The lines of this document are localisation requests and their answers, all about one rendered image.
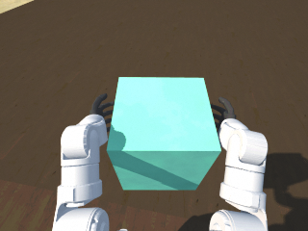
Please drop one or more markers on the left robot hand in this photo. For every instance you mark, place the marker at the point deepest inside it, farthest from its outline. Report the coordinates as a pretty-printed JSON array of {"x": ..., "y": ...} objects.
[{"x": 97, "y": 108}]

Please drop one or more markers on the robot left upper arm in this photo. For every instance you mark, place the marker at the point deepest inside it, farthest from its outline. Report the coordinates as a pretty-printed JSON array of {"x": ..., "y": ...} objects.
[{"x": 83, "y": 219}]

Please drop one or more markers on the robot right upper arm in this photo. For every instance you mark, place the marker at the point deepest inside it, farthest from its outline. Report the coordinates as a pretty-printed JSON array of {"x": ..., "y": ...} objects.
[{"x": 225, "y": 220}]

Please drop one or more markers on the robot left forearm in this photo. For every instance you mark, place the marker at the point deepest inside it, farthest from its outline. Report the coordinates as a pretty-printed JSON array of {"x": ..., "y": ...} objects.
[{"x": 80, "y": 155}]

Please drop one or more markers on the carton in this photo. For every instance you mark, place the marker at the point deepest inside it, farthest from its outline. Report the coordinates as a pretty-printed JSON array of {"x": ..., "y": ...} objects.
[{"x": 163, "y": 136}]

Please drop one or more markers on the right robot hand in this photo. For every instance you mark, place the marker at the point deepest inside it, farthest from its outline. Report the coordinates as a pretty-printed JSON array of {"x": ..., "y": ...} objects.
[{"x": 225, "y": 114}]

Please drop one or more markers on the robot right forearm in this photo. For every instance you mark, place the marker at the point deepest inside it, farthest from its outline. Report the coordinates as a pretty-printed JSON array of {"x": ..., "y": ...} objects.
[{"x": 246, "y": 155}]

